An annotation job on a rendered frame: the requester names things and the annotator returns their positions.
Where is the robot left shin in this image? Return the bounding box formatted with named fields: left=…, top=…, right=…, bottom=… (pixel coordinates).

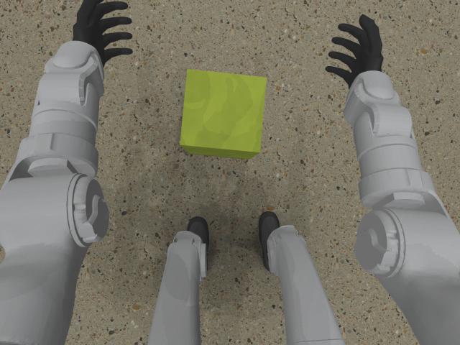
left=167, top=231, right=203, bottom=255

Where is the robot left upper arm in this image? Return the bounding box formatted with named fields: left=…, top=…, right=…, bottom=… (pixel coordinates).
left=0, top=173, right=109, bottom=345

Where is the robot right shin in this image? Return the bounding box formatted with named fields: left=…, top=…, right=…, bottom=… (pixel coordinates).
left=267, top=225, right=307, bottom=256

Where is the right robot hand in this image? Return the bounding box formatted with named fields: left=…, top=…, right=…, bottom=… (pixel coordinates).
left=325, top=14, right=384, bottom=89

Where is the robot right upper arm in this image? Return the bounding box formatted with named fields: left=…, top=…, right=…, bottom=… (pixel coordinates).
left=354, top=207, right=460, bottom=345

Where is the robot shin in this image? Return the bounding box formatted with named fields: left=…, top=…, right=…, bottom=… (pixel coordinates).
left=167, top=231, right=203, bottom=255
left=267, top=225, right=307, bottom=256

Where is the right robot forearm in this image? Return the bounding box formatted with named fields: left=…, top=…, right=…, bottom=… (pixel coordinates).
left=343, top=70, right=459, bottom=232

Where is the carton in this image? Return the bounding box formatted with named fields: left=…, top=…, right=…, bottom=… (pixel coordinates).
left=180, top=69, right=267, bottom=160

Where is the left robot forearm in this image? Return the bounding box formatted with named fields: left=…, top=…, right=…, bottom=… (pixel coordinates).
left=0, top=41, right=105, bottom=247

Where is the left robot hand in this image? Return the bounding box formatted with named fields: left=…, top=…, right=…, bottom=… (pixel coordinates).
left=73, top=0, right=133, bottom=67

